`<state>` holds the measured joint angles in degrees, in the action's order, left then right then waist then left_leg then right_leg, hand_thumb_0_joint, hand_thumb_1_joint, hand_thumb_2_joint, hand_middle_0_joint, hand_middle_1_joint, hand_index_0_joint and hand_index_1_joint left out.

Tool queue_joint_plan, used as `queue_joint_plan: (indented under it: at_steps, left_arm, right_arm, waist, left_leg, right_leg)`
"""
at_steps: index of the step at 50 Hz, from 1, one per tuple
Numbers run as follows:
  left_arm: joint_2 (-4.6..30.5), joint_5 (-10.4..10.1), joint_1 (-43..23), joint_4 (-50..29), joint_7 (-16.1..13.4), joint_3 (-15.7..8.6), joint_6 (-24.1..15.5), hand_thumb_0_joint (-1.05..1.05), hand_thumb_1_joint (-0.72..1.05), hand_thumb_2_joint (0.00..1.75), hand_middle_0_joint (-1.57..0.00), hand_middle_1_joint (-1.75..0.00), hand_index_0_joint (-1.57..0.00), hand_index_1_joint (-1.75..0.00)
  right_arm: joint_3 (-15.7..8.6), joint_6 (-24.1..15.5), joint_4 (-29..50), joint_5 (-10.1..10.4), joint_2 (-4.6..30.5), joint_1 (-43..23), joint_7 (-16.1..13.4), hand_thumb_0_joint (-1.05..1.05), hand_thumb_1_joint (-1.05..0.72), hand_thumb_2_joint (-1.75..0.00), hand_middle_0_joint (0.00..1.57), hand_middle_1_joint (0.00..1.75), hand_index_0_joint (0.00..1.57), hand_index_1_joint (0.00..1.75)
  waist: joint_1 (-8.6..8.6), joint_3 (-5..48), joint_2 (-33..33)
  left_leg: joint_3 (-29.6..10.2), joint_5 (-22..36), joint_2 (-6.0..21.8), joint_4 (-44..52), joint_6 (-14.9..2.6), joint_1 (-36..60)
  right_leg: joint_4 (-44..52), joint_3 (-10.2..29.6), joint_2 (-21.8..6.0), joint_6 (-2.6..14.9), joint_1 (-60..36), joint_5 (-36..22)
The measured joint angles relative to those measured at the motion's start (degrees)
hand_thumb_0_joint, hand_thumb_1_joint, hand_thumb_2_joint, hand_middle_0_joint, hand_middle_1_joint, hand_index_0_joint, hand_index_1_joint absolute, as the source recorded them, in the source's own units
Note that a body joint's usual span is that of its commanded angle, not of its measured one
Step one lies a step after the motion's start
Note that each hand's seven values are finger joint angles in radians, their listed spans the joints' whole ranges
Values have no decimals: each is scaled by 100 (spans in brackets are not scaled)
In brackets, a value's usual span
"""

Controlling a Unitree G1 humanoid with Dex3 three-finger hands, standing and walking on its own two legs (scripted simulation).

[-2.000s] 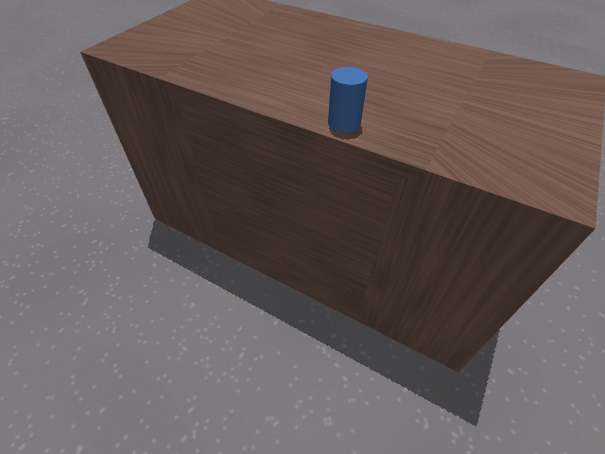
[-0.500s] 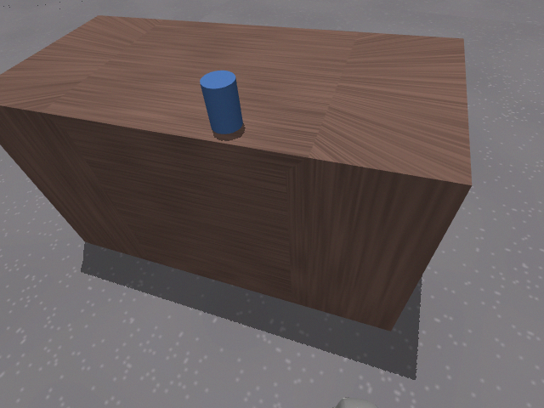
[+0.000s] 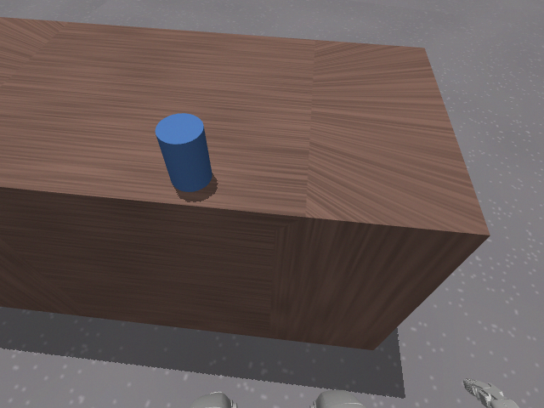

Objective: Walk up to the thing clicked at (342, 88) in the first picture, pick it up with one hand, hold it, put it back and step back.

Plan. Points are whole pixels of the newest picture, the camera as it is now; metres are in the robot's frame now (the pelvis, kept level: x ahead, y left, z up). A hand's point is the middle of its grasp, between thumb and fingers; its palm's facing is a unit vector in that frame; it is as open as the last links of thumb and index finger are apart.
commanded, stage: walk up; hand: left
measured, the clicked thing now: (186, 154) +0.51 +0.16 +0.06
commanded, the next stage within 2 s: none
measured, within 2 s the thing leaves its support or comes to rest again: neither
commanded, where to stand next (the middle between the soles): +0.10 +0.00 m, yaw -9 degrees
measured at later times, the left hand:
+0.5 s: hand (135, 345) +0.24 +0.24 -0.14, palm faces -0.17 -0.91 -0.37, open 7.4 cm
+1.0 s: hand out of the picture +0.13 +0.28 -0.15, palm faces -0.22 -0.89 -0.39, open 7.4 cm
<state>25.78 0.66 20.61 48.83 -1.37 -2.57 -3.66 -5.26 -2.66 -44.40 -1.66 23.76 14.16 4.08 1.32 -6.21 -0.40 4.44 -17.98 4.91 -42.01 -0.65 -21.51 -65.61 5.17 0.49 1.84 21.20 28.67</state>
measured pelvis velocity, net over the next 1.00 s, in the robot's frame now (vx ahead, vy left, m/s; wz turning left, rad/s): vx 0.04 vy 0.00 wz -0.21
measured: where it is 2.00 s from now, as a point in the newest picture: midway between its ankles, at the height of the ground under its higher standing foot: outside the picture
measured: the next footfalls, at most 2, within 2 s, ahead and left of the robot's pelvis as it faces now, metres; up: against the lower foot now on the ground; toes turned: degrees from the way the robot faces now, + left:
right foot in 0.32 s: +0.19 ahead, -0.09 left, +0.00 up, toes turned -5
left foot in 0.64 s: +0.12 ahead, +0.15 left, +0.00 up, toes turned -5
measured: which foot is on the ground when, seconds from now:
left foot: down 0.00-0.36, up 0.38-0.62, down 0.64-1.00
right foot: up 0.00-0.30, down 0.32-0.68, up 0.70-0.96, down 0.98-1.00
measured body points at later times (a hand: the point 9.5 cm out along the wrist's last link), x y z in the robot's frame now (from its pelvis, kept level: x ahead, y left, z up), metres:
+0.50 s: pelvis +0.08 +0.02 +0.00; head +0.16 +0.00 +0.44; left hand +0.25 +0.29 -0.11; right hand +0.15 -0.30 -0.12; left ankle +0.06 +0.15 -0.65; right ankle +0.15 -0.09 -0.72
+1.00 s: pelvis +0.04 +0.00 +0.00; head +0.07 +0.01 +0.45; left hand +0.14 +0.32 -0.13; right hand +0.04 -0.35 -0.09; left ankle +0.08 +0.16 -0.72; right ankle +0.01 -0.14 -0.72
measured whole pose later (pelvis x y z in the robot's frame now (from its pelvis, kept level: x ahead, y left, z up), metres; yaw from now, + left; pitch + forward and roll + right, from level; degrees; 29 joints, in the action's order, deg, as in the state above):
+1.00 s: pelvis +0.04 +0.00 +0.00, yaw -12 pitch -3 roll -1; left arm 24.6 1.3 15.1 54.2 1.0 -4.1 1.3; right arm -3.0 -1.0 -48.9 -2.5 25.5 13.6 -0.3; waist -0.1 -7.1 0.5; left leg 3.0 -21.3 8.3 -42.4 1.0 -18.2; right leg -37.6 3.2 0.8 -0.9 15.1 20.7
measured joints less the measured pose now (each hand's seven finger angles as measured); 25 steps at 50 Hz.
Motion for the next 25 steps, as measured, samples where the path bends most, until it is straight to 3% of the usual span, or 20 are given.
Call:
queue_joint_plan:
  at_steps: [4,8,16,17,19,22,25]
  left_arm:
    - [148,-96,-247,-120,69,-39,-30,1,91,90,-20,-30,-20,-29]
    - [98,-115,-529,-297,101,-65,33,1,91,90,-20,-30,-20,-29]
    - [-224,-42,-946,-361,167,50,299,0,91,90,-20,-30,-20,-29]
    - [-293,-14,-989,-340,171,57,312,0,91,90,-20,-30,-20,-29]
    - [-418,32,-1123,-356,176,92,315,1,91,90,-20,-30,-20,-29]
    - [-459,1,-1237,-492,133,141,328,1,91,90,-20,-30,-20,-29]
    - [-526,13,-1321,-556,77,179,418,1,91,90,-20,-30,-20,-30]
  right_arm:
    - [178,-27,-25,73,-193,258,-94,0,-90,-90,20,30,20,30]
    - [302,-55,-88,87,-205,457,-224,0,-90,-90,20,30,21,31]
    - [326,140,-108,159,-157,348,-376,1,-90,-90,20,30,21,31]
    - [317,169,-117,186,-127,301,-389,1,-90,-90,20,30,21,31]
    - [299,245,-176,247,-107,67,-427,1,-90,-90,20,30,21,31]
    - [360,324,-179,274,-214,-244,-511,1,-90,-90,20,30,20,30]
    - [391,295,-166,304,-233,-408,-523,1,-90,-90,20,30,20,30]
  waist:
    - [94,-2,151]
    - [88,-127,187]
    - [100,-345,142]
    - [85,-352,58]
    - [65,-501,-138]
    - [-79,-628,59]
    - [-125,-552,144]
  left_leg:
    - [182,87,-93,674,-66,584]
    - [328,29,-199,954,-141,917]
    - [613,-648,-249,309,-93,899]
    - [621,-798,-172,82,-71,829]
    - [366,-940,-51,-733,-55,498]
    - [-50,-1719,-385,-1871,15,11]
    - [-306,-1617,-438,-2188,45,-267]
  right_leg:
    - [-242,-237,-24,53,701,-620]
    - [632,-203,-48,-26,937,-1011]
    - [2481,-577,-40,74,396,-1605]
    - [2639,-605,29,67,270,-1456]
    - [2564,-661,187,86,265,-1391]
    - [2480,-460,127,170,314,-1427]
    - [2614,-400,86,150,323,-1535]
